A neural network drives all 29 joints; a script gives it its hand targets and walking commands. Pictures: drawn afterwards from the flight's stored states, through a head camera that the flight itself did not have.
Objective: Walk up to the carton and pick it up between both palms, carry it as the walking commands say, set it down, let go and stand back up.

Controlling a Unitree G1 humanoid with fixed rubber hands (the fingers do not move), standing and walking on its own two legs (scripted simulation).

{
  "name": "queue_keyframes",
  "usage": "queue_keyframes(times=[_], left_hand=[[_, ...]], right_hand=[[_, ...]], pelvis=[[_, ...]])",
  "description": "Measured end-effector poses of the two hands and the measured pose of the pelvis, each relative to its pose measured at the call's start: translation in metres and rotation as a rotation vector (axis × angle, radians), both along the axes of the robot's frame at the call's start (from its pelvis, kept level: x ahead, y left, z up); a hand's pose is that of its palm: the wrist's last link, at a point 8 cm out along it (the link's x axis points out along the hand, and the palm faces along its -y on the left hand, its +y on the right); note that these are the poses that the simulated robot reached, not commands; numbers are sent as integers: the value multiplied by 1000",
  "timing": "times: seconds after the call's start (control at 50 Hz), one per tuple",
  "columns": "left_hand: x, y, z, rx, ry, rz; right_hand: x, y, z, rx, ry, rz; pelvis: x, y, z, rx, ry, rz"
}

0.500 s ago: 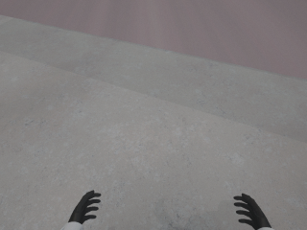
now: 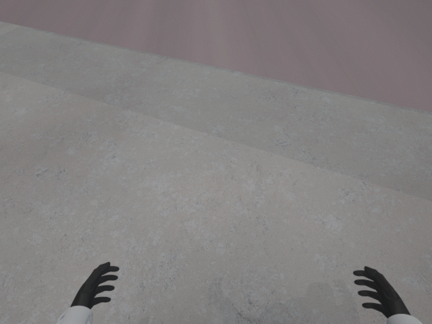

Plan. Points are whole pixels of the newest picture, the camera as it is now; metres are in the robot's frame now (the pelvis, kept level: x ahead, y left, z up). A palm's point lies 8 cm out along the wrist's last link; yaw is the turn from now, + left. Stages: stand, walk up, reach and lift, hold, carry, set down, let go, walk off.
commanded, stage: stand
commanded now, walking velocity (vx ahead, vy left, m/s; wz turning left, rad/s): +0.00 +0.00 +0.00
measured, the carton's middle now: out of the picture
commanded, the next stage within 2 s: none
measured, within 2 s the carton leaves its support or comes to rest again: neither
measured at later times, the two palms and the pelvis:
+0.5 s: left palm (75, 316) +0.14 +0.29 -0.06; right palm out of the picture +0.15 -0.29 -0.06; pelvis +0.00 +0.00 +0.01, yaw +0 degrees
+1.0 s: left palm out of the picture +0.12 +0.30 -0.07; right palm out of the picture +0.12 -0.30 -0.07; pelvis +0.00 +0.00 +0.01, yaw +0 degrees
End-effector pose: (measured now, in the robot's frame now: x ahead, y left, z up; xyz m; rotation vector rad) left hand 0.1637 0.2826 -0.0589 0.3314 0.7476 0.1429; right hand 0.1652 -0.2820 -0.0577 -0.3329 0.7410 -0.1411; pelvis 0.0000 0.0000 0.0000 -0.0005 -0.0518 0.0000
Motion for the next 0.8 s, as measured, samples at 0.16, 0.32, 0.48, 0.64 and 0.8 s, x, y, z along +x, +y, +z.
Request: queue_keyframes(times=[0.16,0.32,0.48,0.64,0.8], left_hand=[[-6,3,-2,4,28,7],[-12,8,-4,12,56,16],[-18,12,-5,19,87,26],[-26,15,-8,24,123,38],[-35,18,-12,28,162,53]], right_hand=[[-7,-3,-2,-5,29,-8],[-13,-6,-3,-14,58,-18],[-19,-10,-6,-20,89,-28],[-27,-13,-9,-24,124,-39],[-35,-16,-12,-27,163,-52]], pelvis=[[0,0,3,0,-2,0],[0,1,5,0,-4,0],[-1,1,7,0,-6,0],[-2,1,10,0,-6,1],[-3,1,12,0,-7,2]])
